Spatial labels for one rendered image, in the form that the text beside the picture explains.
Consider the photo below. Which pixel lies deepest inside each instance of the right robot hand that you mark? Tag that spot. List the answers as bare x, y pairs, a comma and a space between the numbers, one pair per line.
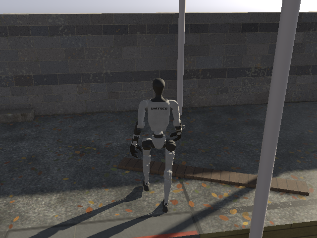
174, 134

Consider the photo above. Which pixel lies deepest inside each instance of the left robot hand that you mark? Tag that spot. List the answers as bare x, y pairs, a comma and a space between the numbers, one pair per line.
133, 151

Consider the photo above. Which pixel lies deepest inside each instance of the robot torso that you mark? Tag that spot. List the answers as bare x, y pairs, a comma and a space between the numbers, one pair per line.
158, 119

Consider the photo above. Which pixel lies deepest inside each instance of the left robot upper arm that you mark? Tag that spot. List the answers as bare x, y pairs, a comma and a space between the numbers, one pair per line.
141, 113

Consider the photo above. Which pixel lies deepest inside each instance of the right robot upper arm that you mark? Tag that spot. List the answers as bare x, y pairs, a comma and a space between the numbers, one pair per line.
175, 111

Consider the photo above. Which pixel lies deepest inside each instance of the right robot foot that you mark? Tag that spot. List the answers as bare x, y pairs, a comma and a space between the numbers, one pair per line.
166, 207

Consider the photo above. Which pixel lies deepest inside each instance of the robot right forearm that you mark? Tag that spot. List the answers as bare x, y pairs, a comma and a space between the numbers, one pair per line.
178, 129

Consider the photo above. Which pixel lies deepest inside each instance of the robot left forearm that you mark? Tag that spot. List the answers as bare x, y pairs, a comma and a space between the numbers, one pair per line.
136, 135

